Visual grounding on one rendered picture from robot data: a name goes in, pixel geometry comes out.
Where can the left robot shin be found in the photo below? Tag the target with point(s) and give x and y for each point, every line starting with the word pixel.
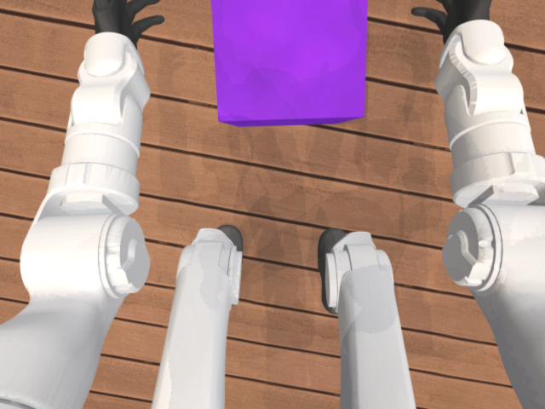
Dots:
pixel 203 234

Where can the left robot hand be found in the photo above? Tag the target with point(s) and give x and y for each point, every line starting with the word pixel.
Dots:
pixel 118 15

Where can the right robot hand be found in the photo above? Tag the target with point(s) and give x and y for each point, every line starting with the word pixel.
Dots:
pixel 458 12

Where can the robot left upper arm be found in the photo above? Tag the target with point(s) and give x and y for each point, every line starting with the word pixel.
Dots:
pixel 77 269

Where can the robot right upper arm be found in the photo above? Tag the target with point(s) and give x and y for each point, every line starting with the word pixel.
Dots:
pixel 498 252

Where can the robot right forearm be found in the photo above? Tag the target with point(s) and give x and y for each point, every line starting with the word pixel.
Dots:
pixel 488 130

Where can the left robot thigh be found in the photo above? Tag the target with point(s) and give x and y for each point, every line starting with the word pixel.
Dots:
pixel 191 374

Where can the robot left forearm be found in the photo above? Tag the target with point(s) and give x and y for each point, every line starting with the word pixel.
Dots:
pixel 103 136

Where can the carton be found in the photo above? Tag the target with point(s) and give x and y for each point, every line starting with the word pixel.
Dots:
pixel 289 62

